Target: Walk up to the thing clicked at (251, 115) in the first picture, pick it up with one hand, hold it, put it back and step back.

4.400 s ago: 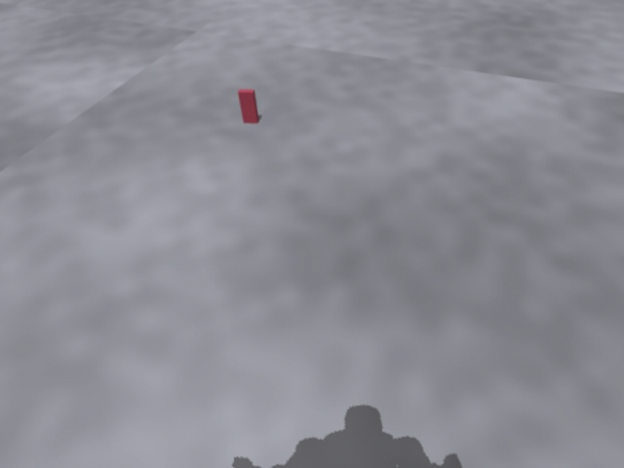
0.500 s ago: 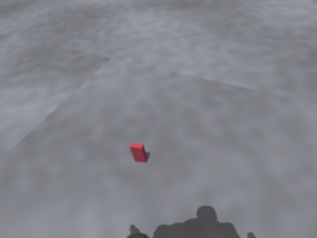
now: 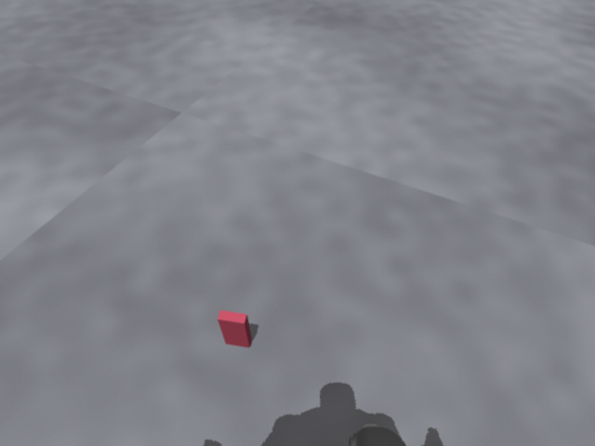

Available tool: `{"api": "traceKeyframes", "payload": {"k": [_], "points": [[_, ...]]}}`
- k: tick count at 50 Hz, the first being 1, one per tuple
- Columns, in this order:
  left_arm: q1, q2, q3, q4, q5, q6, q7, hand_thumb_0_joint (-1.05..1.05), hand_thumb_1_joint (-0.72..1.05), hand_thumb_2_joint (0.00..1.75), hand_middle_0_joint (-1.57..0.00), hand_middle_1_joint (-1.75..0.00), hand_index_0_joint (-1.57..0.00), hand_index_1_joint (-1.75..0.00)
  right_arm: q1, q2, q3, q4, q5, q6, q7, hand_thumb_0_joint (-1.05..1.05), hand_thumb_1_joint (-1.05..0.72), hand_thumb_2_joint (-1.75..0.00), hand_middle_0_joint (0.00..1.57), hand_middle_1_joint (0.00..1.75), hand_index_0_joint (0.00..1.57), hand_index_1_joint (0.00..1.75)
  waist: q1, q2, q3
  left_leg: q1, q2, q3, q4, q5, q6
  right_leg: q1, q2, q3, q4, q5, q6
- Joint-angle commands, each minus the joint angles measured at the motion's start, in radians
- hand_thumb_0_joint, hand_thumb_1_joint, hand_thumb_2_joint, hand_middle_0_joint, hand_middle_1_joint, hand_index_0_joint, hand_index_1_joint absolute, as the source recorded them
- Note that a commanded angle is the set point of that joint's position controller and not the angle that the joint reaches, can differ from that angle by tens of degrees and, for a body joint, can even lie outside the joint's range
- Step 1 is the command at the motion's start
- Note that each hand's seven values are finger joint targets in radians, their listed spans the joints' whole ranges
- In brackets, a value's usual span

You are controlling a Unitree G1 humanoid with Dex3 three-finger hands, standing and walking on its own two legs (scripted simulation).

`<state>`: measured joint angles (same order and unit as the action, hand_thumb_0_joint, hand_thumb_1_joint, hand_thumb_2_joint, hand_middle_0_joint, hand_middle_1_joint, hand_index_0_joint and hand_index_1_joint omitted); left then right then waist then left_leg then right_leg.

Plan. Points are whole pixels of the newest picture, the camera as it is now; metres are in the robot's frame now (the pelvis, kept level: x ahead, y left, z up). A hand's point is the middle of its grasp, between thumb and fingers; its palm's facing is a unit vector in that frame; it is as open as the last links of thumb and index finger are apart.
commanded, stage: walk up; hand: left
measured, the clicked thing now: (235, 329) +0.58 +0.20 -0.67
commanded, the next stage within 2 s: none
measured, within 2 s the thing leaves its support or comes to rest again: neither
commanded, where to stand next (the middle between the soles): +0.26 -0.01 m, yaw +0 degrees
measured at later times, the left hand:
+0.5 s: hand (126, 425) +0.19 +0.27 -0.14, palm faces -0.02 -0.91 -0.41, open 7.4 cm
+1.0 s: hand (160, 361) +0.29 +0.25 -0.15, palm faces -0.04 -0.93 -0.37, open 7.4 cm
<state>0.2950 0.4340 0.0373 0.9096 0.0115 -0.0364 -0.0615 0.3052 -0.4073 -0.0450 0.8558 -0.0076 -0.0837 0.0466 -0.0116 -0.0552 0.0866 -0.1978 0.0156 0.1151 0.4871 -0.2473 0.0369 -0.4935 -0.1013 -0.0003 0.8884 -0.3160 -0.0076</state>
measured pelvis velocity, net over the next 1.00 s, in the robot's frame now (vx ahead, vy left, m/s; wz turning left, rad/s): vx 0.21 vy -0.01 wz -0.01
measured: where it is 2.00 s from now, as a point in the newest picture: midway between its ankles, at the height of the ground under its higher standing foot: outside the picture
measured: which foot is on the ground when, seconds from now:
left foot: down 0.00-0.16, up 0.18-0.50, down 0.52-1.00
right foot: up 0.00-0.12, down 0.14-0.52, up 0.54-0.76, down 0.78-1.00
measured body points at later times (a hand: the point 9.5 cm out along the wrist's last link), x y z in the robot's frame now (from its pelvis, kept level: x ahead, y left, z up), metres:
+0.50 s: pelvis +0.15 -0.01 -0.01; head +0.18 -0.01 +0.44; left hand +0.19 +0.32 -0.12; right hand +0.25 -0.33 -0.12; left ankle +0.25 +0.13 -0.73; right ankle +0.15 -0.15 -0.74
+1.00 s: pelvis +0.21 -0.01 -0.01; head +0.23 -0.03 +0.44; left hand +0.29 +0.29 -0.13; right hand +0.29 -0.32 -0.14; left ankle +0.25 +0.12 -0.74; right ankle +0.24 -0.13 -0.74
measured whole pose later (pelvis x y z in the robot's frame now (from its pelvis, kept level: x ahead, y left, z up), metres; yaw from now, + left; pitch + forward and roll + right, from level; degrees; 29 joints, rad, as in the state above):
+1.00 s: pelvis +0.21 -0.01 -0.01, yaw +0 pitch -3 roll +0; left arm 0.15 0.36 0.00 1.02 0.01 -0.02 -0.01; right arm 0.15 -0.39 0.01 1.03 0.01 -0.02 0.01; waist 0.00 0.03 0.09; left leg -0.29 0.04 0.03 0.59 -0.26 -0.02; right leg -0.28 -0.04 -0.04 0.62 -0.29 0.00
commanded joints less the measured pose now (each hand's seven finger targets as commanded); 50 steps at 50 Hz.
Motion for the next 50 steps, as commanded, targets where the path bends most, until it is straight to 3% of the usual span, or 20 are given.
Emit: {"api": "traceKeyframes", "payload": {"k": [1,6,7,8,9,10,14,21,24,25,26,27,28,32,36,38,40,41,45,50], "points": [[-0.026,0.175,0.064,-0.080,0.001,-0.031,0.000,0.00,0.90,0.90,-0.20,-0.30,-0.20,-0.30,0.006,-0.294,-0.091,-0.073,-0.001,-0.018,-0.012,0.00,-0.90,-0.90,0.20,0.30,0.20,0.30,-0.015,0.203,-0.010,-0.022,0.254,-0.227,-0.240,-0.103,0.195,0.022,-0.016,-0.019,-0.166,0.088,0.006],[0.089,0.189,0.084,-0.033,0.004,-0.058,0.019,0.00,0.90,0.90,-0.20,-0.30,-0.20,-0.30,-0.014,-0.234,-0.066,-0.098,0.004,0.005,-0.009,0.00,-0.90,-0.90,0.20,0.30,0.20,0.30,0.066,0.067,-0.103,-0.130,0.172,-0.120,0.090,0.076,0.113,0.393,0.091,-0.084,-0.363,0.129,-0.022],[0.175,0.232,0.101,-0.022,0.008,-0.069,0.032,0.00,0.90,0.90,-0.20,-0.30,-0.20,-0.30,0.017,-0.185,-0.047,-0.102,0.006,0.004,-0.010,0.00,-0.90,-0.90,0.20,0.30,0.20,0.30,0.107,-0.081,-0.153,-0.200,0.103,-0.058,0.332,0.073,0.080,0.516,0.014,0.041,-0.459,0.022,-0.051],[0.199,0.330,0.122,-0.045,0.008,-0.079,0.045,0.00,0.90,0.90,-0.20,-0.30,-0.20,-0.30,0.041,-0.113,-0.021,-0.129,0.007,0.005,-0.009,0.00,-0.90,-0.90,0.20,0.30,0.20,0.30,0.103,-0.288,-0.158,-0.433,-0.022,-0.019,0.576,-0.257,0.015,0.611,-0.258,0.490,-0.588,-0.096,-0.148],[0.174,0.355,0.118,-0.051,-0.005,-0.071,0.041,0.00,0.90,0.90,-0.20,-0.30,-0.20,-0.30,-0.013,-0.219,-0.052,-0.109,0.000,0.019,-0.023,0.00,-0.90,-0.90,0.20,0.30,0.20,0.30,0.113,-0.169,-0.110,-0.491,0.000,-0.118,0.647,-0.325,0.009,0.536,-0.350,0.650,-0.625,-0.130,-0.269],[0.129,0.329,0.111,-0.070,-0.018,-0.069,0.043,0.00,0.90,0.90,-0.20,-0.30,-0.20,-0.30,-0.026,-0.245,-0.060,-0.093,0.002,0.025,-0.026,0.00,-0.90,-0.90,0.20,0.30,0.20,0.30,0.089,-0.070,-0.048,-0.492,0.046,-0.180,0.666,-0.278,0.003,0.457,-0.338,0.573,-0.621,-0.098,-0.285],[0.031,0.264,0.086,-0.099,-0.014,-0.070,0.050,0.00,0.90,0.90,-0.20,-0.30,-0.20,-0.30,0.050,-0.223,-0.064,-0.029,0.003,0.033,-0.005,0.00,-0.90,-0.90,0.20,0.30,0.20,0.30,0.025,-0.124,-0.034,-0.371,0.085,-0.160,0.520,-0.128,-0.011,0.318,-0.180,0.234,-0.599,0.083,-0.211],[-0.024,0.253,0.064,-0.133,0.000,-0.056,0.054,0.00,0.90,0.90,-0.20,-0.30,-0.20,-0.30,-0.030,-0.168,-0.061,-0.023,-0.006,0.039,0.000,0.00,-0.90,-0.90,0.20,0.30,0.20,0.30,0.024,-0.113,-0.053,-0.137,0.051,-0.065,0.232,0.017,-0.041,0.144,-0.157,0.083,-0.507,0.208,-0.203],[-0.050,0.200,0.035,-0.123,-0.009,-0.033,0.061,0.00,0.90,0.90,-0.20,-0.30,-0.20,-0.30,0.013,-0.167,-0.060,0.017,-0.005,0.022,-0.022,0.00,-0.90,-0.90,0.20,0.30,0.20,0.30,-0.022,-0.005,-0.115,0.063,-0.006,-0.031,0.050,0.141,-0.024,0.097,-0.086,0.000,-0.278,0.264,-0.130],[-0.031,0.150,0.018,-0.119,-0.013,-0.027,0.063,0.00,0.90,0.90,-0.20,-0.30,-0.20,-0.30,0.048,-0.207,-0.067,0.028,-0.011,0.014,-0.033,0.00,-0.90,-0.90,0.20,0.30,0.20,0.30,-0.034,0.104,-0.142,0.122,0.075,-0.134,-0.034,0.159,0.003,0.060,-0.039,-0.036,-0.157,0.165,-0.083],[0.028,0.094,0.004,-0.137,-0.017,-0.024,0.058,0.00,0.90,0.90,-0.20,-0.30,-0.20,-0.30,0.081,-0.312,-0.092,0.012,-0.018,0.007,-0.035,0.00,-0.90,-0.90,0.20,0.30,0.20,0.30,-0.026,0.315,-0.166,0.179,0.285,-0.470,-0.114,0.071,0.081,-0.064,0.074,-0.071,0.048,-0.129,-0.023],[0.056,0.179,0.027,-0.103,-0.014,-0.009,0.072,0.00,0.90,0.90,-0.20,-0.30,-0.20,-0.30,0.059,-0.371,-0.104,-0.003,0.001,0.010,-0.033,0.00,-0.90,-0.90,0.20,0.30,0.20,0.30,-0.028,0.251,-0.155,0.143,0.403,-0.654,-0.187,-0.077,0.208,-0.103,0.094,-0.017,0.134,-0.295,-0.030],[0.031,0.221,0.037,-0.078,-0.007,-0.004,0.080,0.00,0.90,0.90,-0.20,-0.30,-0.20,-0.30,0.033,-0.356,-0.106,-0.003,0.007,0.017,-0.035,0.00,-0.90,-0.90,0.20,0.30,0.20,0.30,-0.027,0.191,-0.111,0.080,0.398,-0.644,-0.186,-0.118,0.234,-0.098,0.061,0.042,0.195,-0.280,-0.029],[0.066,0.190,0.042,-0.021,-0.011,-0.003,0.067,0.00,0.90,0.90,-0.20,-0.30,-0.20,-0.30,-0.078,-0.281,-0.074,-0.022,-0.006,0.020,-0.045,0.00,-0.90,-0.90,0.20,0.30,0.20,0.30,0.019,0.249,-0.073,-0.036,0.263,-0.344,-0.122,0.029,0.172,0.002,0.016,0.019,0.025,-0.156,-0.026],[0.049,0.140,0.045,0.016,-0.002,-0.004,0.068,0.00,0.90,0.90,-0.20,-0.30,-0.20,-0.30,-0.128,-0.250,-0.049,-0.026,-0.006,0.030,-0.045,0.00,-0.90,-0.90,0.20,0.30,0.20,0.30,0.030,0.220,-0.115,-0.141,0.239,-0.245,-0.012,0.193,0.146,0.218,0.064,-0.042,-0.196,-0.037,-0.017],[0.055,0.154,0.052,0.034,0.007,-0.008,0.074,0.00,0.90,0.90,-0.20,-0.30,-0.20,-0.30,-0.176,-0.205,-0.026,-0.031,0.008,0.040,-0.044,0.00,-0.90,-0.90,0.20,0.30,0.20,0.30,0.060,0.176,-0.117,-0.230,0.201,-0.211,0.049,0.056,0.085,0.330,0.071,-0.031,-0.333,0.079,-0.030],[-0.063,0.256,0.060,-0.004,0.018,-0.024,0.076,0.00,0.90,0.90,-0.20,-0.30,-0.20,-0.30,-0.147,-0.118,-0.001,-0.019,0.022,0.050,-0.045,0.00,-0.90,-0.90,0.20,0.30,0.20,0.30,0.011,-0.100,-0.078,-0.252,0.038,-0.105,0.209,-0.140,-0.017,0.200,-0.183,0.378,-0.560,-0.037,-0.130],[-0.153,0.275,0.058,-0.011,0.010,-0.017,0.070,0.00,0.90,0.90,-0.20,-0.30,-0.20,-0.30,-0.141,-0.172,-0.019,0.020,0.019,0.058,-0.055,0.00,-0.90,-0.90,0.20,0.30,0.20,0.30,-0.003,-0.102,-0.048,-0.111,0.027,-0.103,0.264,-0.268,-0.014,0.053,-0.232,0.381,-0.554,-0.075,-0.197],[-0.174,0.176,0.019,0.023,-0.005,-0.013,0.068,0.00,0.90,0.90,-0.20,-0.30,-0.20,-0.30,-0.140,-0.192,-0.016,0.092,0.018,0.040,-0.050,0.00,-0.90,-0.90,0.20,0.30,0.20,0.30,-0.011,-0.048,-0.119,0.015,0.095,-0.177,0.040,0.081,0.013,0.133,-0.062,0.123,-0.426,0.150,-0.062],[-0.210,0.171,0.018,0.073,-0.012,-0.008,0.068,0.00,0.90,0.90,-0.20,-0.30,-0.20,-0.30,-0.201,-0.186,0.008,0.153,0.017,0.041,-0.046,0.00,-0.90,-0.90,0.20,0.30,0.20,0.30,0.010,-0.018,-0.120,-0.009,0.089,-0.165,0.000,0.123,-0.005,0.242,-0.057,0.111,-0.484,0.147,-0.053]]}}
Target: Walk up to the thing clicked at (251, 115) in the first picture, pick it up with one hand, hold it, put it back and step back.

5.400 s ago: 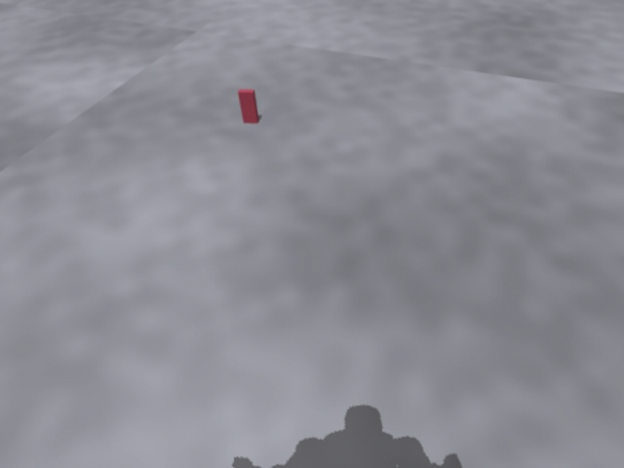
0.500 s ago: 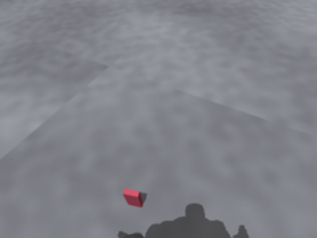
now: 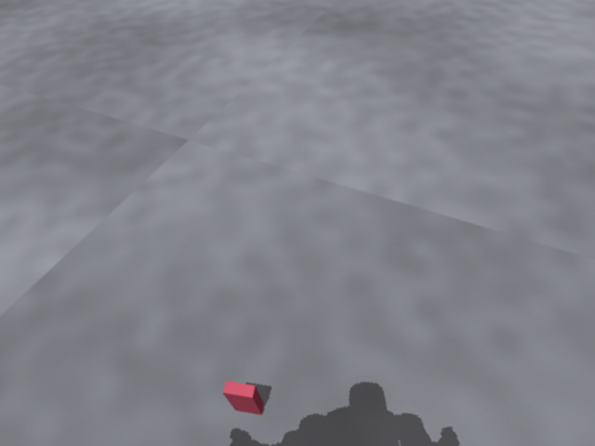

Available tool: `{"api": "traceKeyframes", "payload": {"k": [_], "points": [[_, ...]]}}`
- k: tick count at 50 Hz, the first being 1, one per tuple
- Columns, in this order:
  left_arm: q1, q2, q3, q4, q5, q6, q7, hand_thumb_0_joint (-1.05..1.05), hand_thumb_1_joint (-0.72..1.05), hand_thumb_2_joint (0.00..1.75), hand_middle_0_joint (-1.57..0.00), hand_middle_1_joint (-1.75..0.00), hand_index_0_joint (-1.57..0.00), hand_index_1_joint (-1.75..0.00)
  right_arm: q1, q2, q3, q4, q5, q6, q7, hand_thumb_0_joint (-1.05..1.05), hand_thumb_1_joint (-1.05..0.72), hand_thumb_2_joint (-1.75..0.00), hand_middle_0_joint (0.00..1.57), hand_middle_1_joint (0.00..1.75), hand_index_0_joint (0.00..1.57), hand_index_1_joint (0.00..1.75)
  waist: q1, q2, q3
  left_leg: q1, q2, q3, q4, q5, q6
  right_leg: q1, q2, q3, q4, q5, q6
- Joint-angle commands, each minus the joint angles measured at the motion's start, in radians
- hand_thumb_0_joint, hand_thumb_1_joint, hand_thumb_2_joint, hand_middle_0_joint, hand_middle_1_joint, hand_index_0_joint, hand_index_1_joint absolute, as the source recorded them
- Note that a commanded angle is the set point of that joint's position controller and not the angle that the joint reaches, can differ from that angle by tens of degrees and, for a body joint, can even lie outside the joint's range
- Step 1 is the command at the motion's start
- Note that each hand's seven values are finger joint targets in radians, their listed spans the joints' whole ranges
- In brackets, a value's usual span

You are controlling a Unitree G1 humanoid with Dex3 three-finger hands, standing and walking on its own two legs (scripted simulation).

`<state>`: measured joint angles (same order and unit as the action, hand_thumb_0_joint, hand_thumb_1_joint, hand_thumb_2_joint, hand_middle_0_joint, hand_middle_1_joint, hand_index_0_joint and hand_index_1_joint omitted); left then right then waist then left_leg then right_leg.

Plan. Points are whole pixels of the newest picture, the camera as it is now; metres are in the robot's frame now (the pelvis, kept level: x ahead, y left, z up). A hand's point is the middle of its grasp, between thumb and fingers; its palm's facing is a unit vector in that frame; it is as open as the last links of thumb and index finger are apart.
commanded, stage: walk up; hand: left
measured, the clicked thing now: (244, 398) +0.36 +0.22 -0.67
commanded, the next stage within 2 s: stand in 1.18 s
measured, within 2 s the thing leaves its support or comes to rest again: neither
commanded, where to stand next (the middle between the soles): +0.05 +0.00 m, yaw +0 degrees
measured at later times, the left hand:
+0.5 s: hand out of the picture +0.11 +0.26 -0.14, palm faces -0.01 -0.95 -0.33, open 7.4 cm
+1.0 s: hand out of the picture +0.10 +0.27 -0.14, palm faces +0.01 -0.94 -0.33, open 7.4 cm
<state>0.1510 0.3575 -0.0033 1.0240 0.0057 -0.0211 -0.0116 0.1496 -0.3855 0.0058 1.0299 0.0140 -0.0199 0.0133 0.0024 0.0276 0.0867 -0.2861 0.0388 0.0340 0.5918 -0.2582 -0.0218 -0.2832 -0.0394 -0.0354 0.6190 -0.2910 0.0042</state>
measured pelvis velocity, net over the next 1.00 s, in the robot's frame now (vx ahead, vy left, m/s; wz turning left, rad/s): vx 0.03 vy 0.01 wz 0.02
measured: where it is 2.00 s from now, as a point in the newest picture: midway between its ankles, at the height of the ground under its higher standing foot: outside the picture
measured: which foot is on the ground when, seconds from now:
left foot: down 0.00-1.00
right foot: down 0.00-1.00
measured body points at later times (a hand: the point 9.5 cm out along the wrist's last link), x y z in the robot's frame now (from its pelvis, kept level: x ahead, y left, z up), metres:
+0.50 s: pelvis +0.02 +0.01 +0.02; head +0.03 +0.01 +0.47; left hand +0.12 +0.31 -0.11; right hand +0.11 -0.30 -0.11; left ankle +0.04 +0.14 -0.73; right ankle +0.03 -0.12 -0.73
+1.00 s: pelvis +0.03 +0.01 +0.02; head +0.04 +0.02 +0.47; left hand +0.10 +0.32 -0.11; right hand +0.13 -0.28 -0.11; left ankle +0.04 +0.14 -0.73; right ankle +0.03 -0.12 -0.73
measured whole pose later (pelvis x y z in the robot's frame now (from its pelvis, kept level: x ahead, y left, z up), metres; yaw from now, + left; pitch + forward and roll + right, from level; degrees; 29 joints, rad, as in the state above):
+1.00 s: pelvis +0.03 +0.01 +0.02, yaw +1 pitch -2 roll +0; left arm 0.07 0.34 0.01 1.16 0.01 -0.01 -0.01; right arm 0.06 -0.35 0.00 1.16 0.00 -0.02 0.01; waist 0.00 0.00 0.05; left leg -0.13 0.01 0.02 0.32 -0.16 -0.01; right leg -0.10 -0.05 -0.06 0.31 -0.18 0.03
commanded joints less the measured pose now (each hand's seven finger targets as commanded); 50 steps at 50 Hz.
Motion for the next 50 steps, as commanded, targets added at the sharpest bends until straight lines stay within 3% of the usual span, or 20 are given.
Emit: {"api": "traceKeyframes", "payload": {"k": [1,6,12,21,28,50], "points": [[-0.080,0.248,0.057,-0.035,-0.009,-0.021,0.018,0.00,0.90,0.90,-0.20,-0.30,-0.20,-0.30,-0.043,-0.208,-0.041,-0.008,-0.006,-0.022,-0.013,0.00,-0.90,-0.90,0.20,0.30,0.20,0.30,-0.005,-0.095,-0.113,0.083,0.066,-0.087,-0.125,0.124,0.052,0.031,-0.119,0.145,-0.220,0.109,-0.062],[-0.117,0.217,0.049,0.005,-0.015,-0.009,0.013,0.00,0.90,0.90,-0.20,-0.30,-0.20,-0.30,-0.082,-0.211,-0.033,0.039,-0.013,-0.027,-0.013,0.00,-0.90,-0.90,0.20,0.30,0.20,0.30,0.011,-0.031,-0.112,0.066,0.101,-0.132,-0.241,0.131,0.054,0.112,-0.085,0.096,-0.246,0.089,-0.037],[-0.145,0.212,0.049,0.042,-0.013,-0.008,0.010,0.00,0.90,0.90,-0.20,-0.30,-0.20,-0.30,-0.108,-0.200,-0.031,0.066,-0.015,-0.029,-0.016,0.00,-0.90,-0.90,0.20,0.30,0.20,0.30,0.008,-0.025,-0.149,0.124,0.099,-0.105,-0.259,0.235,0.044,0.179,-0.098,0.086,-0.293,0.203,-0.029],[-0.165,0.208,0.047,0.070,-0.005,-0.007,0.007,0.00,0.90,0.90,-0.20,-0.30,-0.20,-0.30,-0.129,-0.194,-0.036,0.078,-0.018,-0.022,-0.016,0.00,-0.90,-0.90,0.20,0.30,0.20,0.30,-0.003,-0.021,-0.138,0.143,0.095,-0.102,-0.292,0.181,0.039,0.171,-0.099,0.081,-0.339,0.176,-0.017],[-0.153,0.209,0.050,0.082,-0.003,-0.008,0.009,0.00,0.90,0.90,-0.20,-0.30,-0.20,-0.30,-0.132,-0.193,-0.040,0.077,-0.018,-0.020,-0.017,0.00,-0.90,-0.90,0.20,0.30,0.20,0.30,-0.005,-0.031,-0.160,0.184,0.099,-0.096,-0.284,0.249,0.038,0.179,-0.103,0.074,-0.342,0.225,-0.015],[-0.119,0.193,0.056,0.079,0.003,-0.004,0.014,0.00,0.90,0.90,-0.20,-0.30,-0.20,-0.30,-0.130,-0.178,-0.047,0.072,-0.020,-0.016,-0.019,0.00,-0.90,-0.90,0.20,0.30,0.20,0.30,-0.002,-0.030,-0.144,0.172,0.093,-0.109,-0.314,0.254,0.036,0.206,-0.101,0.052,-0.351,0.209,-0.006]]}}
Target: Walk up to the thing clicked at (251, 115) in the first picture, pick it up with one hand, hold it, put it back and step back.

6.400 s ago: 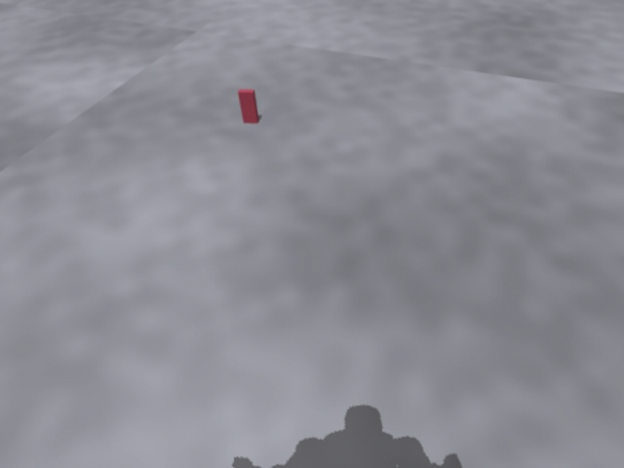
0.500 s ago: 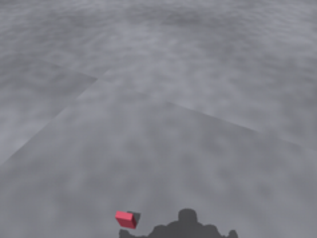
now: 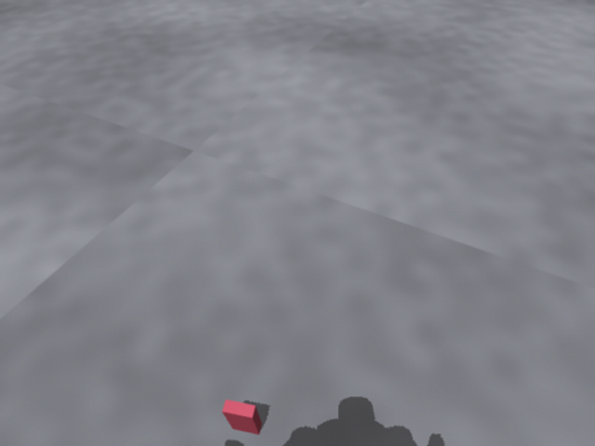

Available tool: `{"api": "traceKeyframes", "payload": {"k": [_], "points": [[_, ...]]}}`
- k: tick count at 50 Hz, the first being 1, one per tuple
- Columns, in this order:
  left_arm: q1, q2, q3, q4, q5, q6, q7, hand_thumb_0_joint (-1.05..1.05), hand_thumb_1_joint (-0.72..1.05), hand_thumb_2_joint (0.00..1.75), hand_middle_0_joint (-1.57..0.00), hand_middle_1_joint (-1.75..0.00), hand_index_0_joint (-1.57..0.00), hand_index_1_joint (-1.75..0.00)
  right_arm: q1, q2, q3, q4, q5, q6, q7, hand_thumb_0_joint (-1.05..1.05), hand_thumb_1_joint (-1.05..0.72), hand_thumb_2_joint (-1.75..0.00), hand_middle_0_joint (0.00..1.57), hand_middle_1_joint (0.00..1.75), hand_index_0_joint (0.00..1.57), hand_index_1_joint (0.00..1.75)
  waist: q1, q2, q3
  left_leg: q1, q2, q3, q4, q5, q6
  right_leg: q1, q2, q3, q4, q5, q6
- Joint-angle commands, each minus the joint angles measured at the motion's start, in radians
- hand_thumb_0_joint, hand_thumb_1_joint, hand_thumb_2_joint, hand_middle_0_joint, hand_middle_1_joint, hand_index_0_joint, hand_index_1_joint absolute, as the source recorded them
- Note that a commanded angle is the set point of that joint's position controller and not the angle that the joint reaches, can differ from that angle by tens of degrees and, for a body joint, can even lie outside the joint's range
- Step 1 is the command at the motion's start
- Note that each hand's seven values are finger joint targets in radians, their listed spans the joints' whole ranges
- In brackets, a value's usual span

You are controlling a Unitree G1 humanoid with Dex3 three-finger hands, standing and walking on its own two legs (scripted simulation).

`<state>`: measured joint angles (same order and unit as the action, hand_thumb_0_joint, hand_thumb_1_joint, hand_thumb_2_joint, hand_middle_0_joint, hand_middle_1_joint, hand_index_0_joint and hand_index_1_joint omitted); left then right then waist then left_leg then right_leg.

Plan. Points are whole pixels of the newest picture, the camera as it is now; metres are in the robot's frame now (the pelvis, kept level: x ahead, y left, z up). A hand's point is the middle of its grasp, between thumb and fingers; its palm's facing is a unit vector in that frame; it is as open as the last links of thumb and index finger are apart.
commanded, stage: walk up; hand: left
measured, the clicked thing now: (243, 418) +0.34 +0.19 -0.69
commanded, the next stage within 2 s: stand in 0.18 s
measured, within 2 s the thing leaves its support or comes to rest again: neither
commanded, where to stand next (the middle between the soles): +0.02 -0.02 m, yaw -1 degrees
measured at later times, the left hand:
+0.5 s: hand out of the picture +0.08 +0.25 -0.16, palm faces -0.03 -0.94 -0.34, open 7.4 cm
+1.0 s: hand out of the picture +0.07 +0.24 -0.16, palm faces -0.03 -0.94 -0.34, open 7.4 cm
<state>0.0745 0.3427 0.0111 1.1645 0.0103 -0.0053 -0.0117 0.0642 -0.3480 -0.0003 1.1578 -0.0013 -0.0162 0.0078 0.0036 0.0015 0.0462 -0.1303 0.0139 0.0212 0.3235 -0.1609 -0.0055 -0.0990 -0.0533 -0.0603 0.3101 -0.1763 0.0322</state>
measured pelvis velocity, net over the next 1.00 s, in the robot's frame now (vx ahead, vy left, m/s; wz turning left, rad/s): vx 0.00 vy -0.01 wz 0.00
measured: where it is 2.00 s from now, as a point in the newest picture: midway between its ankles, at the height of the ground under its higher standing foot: outside the picture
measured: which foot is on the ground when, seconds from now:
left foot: down 0.00-1.00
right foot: down 0.00-1.00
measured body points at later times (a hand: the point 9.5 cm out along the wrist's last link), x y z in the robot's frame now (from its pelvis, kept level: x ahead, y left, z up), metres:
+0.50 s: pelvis +0.00 +0.00 +0.00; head +0.01 -0.01 +0.45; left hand +0.08 +0.29 -0.13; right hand +0.08 -0.31 -0.13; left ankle +0.01 +0.12 -0.75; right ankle -0.01 -0.14 -0.75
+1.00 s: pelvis +0.00 -0.01 +0.00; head +0.01 -0.02 +0.45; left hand +0.08 +0.29 -0.13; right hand +0.07 -0.32 -0.14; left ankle +0.01 +0.12 -0.75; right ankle -0.01 -0.14 -0.75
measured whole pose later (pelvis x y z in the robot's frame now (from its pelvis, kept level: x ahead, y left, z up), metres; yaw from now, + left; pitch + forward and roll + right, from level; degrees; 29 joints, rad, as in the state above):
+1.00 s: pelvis +0.00 -0.01 +0.00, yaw +0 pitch -2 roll +0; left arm 0.11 0.35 -0.01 1.13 0.01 -0.01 -0.01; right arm 0.10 -0.35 0.00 1.15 -0.01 -0.01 0.01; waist 0.00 0.01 0.05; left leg -0.12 0.03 0.01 0.31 -0.15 -0.03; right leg -0.10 -0.03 -0.07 0.31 -0.18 0.01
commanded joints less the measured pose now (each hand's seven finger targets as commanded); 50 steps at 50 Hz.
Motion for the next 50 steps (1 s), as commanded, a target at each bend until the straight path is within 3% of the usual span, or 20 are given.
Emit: {"api": "traceKeyframes", "payload": {"k": [1,8,10,14,25,28,33,42,50], "points": [[-0.045,0.209,0.041,-0.063,-0.002,-0.020,0.013,0.00,0.90,0.90,-0.20,-0.30,-0.20,-0.30,-0.045,-0.217,-0.041,-0.056,-0.004,-0.020,-0.014,0.00,-0.90,-0.90,0.20,0.30,0.20,0.30,-0.003,0.001,-0.098,0.011,0.116,-0.098,-0.047,0.149,0.020,0.022,-0.087,0.080,-0.044,0.093,-0.035],[-0.048,0.210,0.045,-0.073,0.002,-0.019,0.014,0.00,0.90,0.90,-0.20,-0.30,-0.20,-0.30,-0.033,-0.211,-0.039,-0.063,-0.006,-0.019,-0.013,0.00,-0.90,-0.90,0.20,0.30,0.20,0.30,-0.007,-0.007,-0.092,-0.001,0.114,-0.097,-0.046,0.132,0.020,0.028,-0.089,0.080,-0.048,0.088,-0.035],[-0.040,0.203,0.036,-0.078,-0.001,-0.023,0.017,0.00,0.90,0.90,-0.20,-0.30,-0.20,-0.30,-0.045,-0.222,-0.043,-0.062,-0.009,-0.019,-0.016,0.00,-0.90,-0.90,0.20,0.30,0.20,0.30,-0.003,0.019,-0.086,0.015,0.133,-0.104,-0.054,0.200,0.014,0.024,-0.096,0.082,-0.043,0.118,-0.034],[-0.034,0.211,0.033,-0.078,0.000,-0.026,0.018,0.00,0.90,0.90,-0.20,-0.30,-0.20,-0.30,-0.043,-0.215,-0.043,-0.064,-0.007,-0.016,-0.015,0.00,-0.90,-0.90,0.20,0.30,0.20,0.30,-0.005,0.000,-0.105,0.038,0.138,-0.101,-0.051,0.213,0.016,0.030,-0.098,0.080,-0.039,0.127,-0.034],[-0.026,0.215,0.027,-0.081,-0.002,-0.026,0.017,0.00,0.90,0.90,-0.20,-0.30,-0.20,-0.30,-0.034,-0.215,-0.042,-0.061,-0.006,-0.011,-0.009,0.00,-0.90,-0.90,0.20,0.30,0.20,0.30,-0.009,-0.004,-0.069,0.011,0.124,-0.098,-0.067,0.097,0.011,0.012,-0.098,0.088,-0.066,0.047,-0.037],[-0.023,0.221,0.027,-0.085,0.000,-0.027,0.019,0.00,0.90,0.90,-0.20,-0.30,-0.20,-0.30,-0.029,-0.215,-0.044,-0.061,-0.008,-0.012,-0.008,0.00,-0.90,-0.90,0.20,0.30,0.20,0.30,-0.009,-0.008,-0.074,0.017,0.127,-0.102,-0.063,0.130,0.009,0.007,-0.096,0.086,-0.064,0.069,-0.037],[-0.021,0.226,0.028,-0.084,-0.001,-0.025,0.018,0.00,0.90,0.90,-0.20,-0.30,-0.20,-0.30,-0.023,-0.214,-0.042,-0.060,-0.009,-0.009,-0.008,0.00,-0.90,-0.90,0.20,0.30,0.20,0.30,-0.010,-0.005,-0.071,0.012,0.124,-0.100,-0.061,0.080,0.010,0.005,-0.098,0.094,-0.069,0.034,-0.039],[-0.013,0.221,0.025,-0.088,-0.003,-0.025,0.018,0.00,0.90,0.90,-0.20,-0.30,-0.20,-0.30,-0.019,-0.214,-0.040,-0.062,-0.010,-0.011,-0.010,0.00,-0.90,-0.90,0.20,0.30,0.20,0.30,-0.006,-0.010,-0.074,0.029,0.131,-0.101,-0.055,0.144,0.008,-0.002,-0.094,0.089,-0.055,0.076,-0.041],[-0.012,0.225,0.025,-0.092,-0.003,-0.025,0.018,0.00,0.90,0.90,-0.20,-0.30,-0.20,-0.30,-0.007,-0.214,-0.039,-0.062,-0.009,-0.010,-0.010,0.00,-0.90,-0.90,0.20,0.30,0.20,0.30,-0.008,-0.010,-0.071,0.022,0.127,-0.095,-0.053,0.115,0.006,0.002,-0.095,0.096,-0.060,0.068,-0.044]]}}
